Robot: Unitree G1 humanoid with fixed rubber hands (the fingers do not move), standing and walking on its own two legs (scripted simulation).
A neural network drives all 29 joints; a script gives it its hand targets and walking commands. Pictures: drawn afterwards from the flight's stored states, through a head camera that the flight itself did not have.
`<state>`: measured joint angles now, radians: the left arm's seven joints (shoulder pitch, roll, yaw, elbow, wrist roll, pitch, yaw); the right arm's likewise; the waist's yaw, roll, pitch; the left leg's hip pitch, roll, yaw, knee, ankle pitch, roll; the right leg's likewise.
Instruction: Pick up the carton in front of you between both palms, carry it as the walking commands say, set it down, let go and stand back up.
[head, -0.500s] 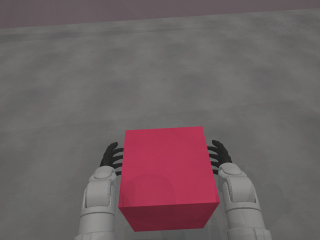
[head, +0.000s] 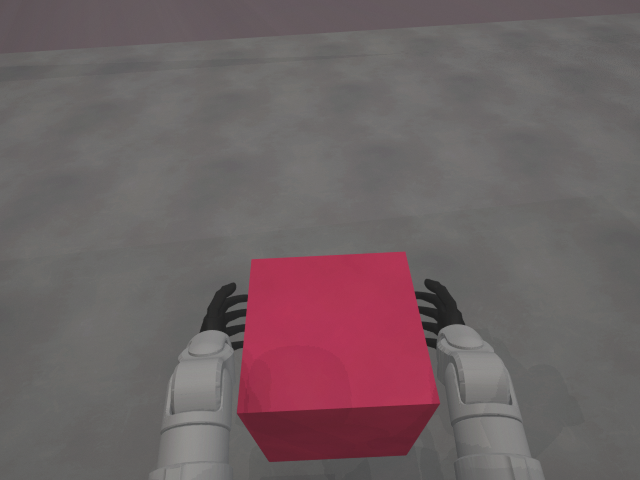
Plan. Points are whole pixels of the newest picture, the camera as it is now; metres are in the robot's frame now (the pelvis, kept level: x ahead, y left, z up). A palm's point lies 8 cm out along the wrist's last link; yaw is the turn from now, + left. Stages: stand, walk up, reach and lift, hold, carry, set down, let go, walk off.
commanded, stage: carry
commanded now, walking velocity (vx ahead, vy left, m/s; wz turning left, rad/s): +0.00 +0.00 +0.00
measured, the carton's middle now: (333, 362) +0.30 +0.00 -0.04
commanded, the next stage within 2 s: hold in 0.32 s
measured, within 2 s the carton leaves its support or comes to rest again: neither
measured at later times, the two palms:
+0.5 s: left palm (229, 345) +0.28 +0.13 +0.04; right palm (470, 351) +0.26 -0.17 +0.04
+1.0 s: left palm (247, 341) +0.33 +0.12 -0.03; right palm (452, 355) +0.29 -0.17 -0.03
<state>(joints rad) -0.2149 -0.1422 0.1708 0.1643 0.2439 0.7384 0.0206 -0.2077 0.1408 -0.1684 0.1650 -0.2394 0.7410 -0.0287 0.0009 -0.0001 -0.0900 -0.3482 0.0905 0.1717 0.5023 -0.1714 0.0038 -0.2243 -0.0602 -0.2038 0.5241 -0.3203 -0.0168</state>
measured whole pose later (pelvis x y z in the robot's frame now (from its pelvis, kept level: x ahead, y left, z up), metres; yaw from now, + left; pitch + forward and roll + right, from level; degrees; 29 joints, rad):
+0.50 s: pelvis -0.01 +0.00 +0.01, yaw -4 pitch -6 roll +0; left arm -0.19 -0.14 0.17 0.15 0.25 0.72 0.02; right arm -0.21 0.14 -0.17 0.20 -0.25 0.70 -0.01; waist 0.00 -0.01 0.05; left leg -0.15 0.03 -0.01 0.37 -0.12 -0.03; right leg -0.06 0.00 -0.06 0.40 -0.24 -0.02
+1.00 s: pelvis -0.04 +0.03 -0.02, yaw -11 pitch +4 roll +0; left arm -0.56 -0.25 0.54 0.51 0.47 0.44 0.00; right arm -0.61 0.13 -0.51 0.66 -0.47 0.39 0.08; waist 0.04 -0.02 0.11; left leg -0.51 -0.04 -0.04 0.66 -0.22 0.01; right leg -0.47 0.04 0.11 0.70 -0.30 0.01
